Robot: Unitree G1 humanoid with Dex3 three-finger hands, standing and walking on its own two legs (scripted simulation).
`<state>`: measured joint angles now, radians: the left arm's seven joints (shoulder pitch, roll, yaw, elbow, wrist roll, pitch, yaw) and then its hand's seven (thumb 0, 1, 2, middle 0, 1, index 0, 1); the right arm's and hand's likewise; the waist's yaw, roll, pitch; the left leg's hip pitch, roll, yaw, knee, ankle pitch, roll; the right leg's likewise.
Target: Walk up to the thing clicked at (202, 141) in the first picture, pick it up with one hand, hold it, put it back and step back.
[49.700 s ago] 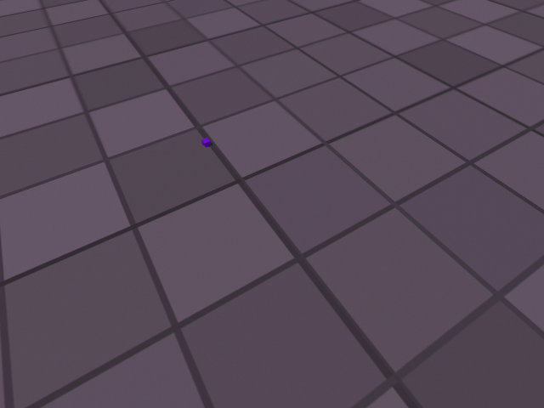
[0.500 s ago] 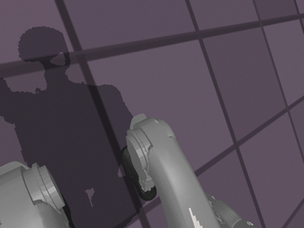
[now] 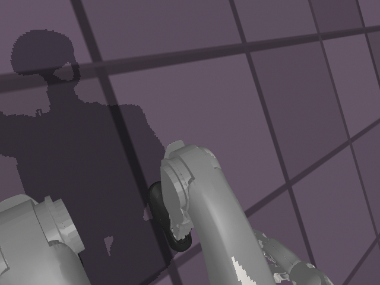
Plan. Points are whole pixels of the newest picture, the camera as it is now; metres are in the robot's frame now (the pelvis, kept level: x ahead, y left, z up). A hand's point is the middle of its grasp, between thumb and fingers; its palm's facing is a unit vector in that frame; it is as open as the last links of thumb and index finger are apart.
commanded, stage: rest palm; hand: left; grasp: from above
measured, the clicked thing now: out of the picture +0.48 +0.36 -0.29
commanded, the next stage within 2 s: close in 0.56 s
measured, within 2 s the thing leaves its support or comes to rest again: neither
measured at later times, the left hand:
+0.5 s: hand out of the picture +0.45 +0.35 -0.26, palm faces -0.44 -0.19 -0.88, open 12.6 cm
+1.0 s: hand out of the picture +0.46 +0.35 -0.25, palm faces -0.42 -0.17 -0.89, open 11.1 cm
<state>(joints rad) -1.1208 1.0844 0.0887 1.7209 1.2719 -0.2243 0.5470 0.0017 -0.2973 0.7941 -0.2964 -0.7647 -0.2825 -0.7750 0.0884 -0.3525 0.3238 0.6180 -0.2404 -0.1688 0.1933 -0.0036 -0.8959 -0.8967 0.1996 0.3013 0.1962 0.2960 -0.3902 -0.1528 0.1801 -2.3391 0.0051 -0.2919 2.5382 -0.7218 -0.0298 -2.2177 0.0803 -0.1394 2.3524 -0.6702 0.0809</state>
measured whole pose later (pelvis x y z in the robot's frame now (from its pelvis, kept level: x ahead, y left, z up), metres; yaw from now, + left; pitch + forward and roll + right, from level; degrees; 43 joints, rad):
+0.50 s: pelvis +0.00 +0.00 +0.00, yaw -1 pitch +29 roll -16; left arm -1.14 1.12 0.11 1.75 1.22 -0.17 0.56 0.00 -0.24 0.73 -0.32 -0.77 -0.32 -0.77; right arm 0.11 -0.36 0.36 0.61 -0.24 -0.21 0.21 0.00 -0.90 -0.90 0.20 0.30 0.20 0.30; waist -0.42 -0.16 0.21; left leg -2.34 0.01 -0.30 2.54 -0.73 -0.02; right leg -2.21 0.08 -0.15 2.34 -0.67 0.08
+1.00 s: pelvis +0.00 +0.00 +0.00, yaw -1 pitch +28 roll -16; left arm -1.15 1.13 0.10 1.76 1.23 -0.18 0.59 0.00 -0.03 0.58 -0.43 -0.73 -0.46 -0.69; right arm 0.08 -0.37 0.36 0.59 -0.24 -0.21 0.20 0.00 -0.89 -0.89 0.20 0.30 0.20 0.30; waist -0.42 -0.17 0.22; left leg -2.33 0.02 -0.30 2.53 -0.72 -0.02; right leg -2.21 0.09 -0.15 2.33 -0.65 0.09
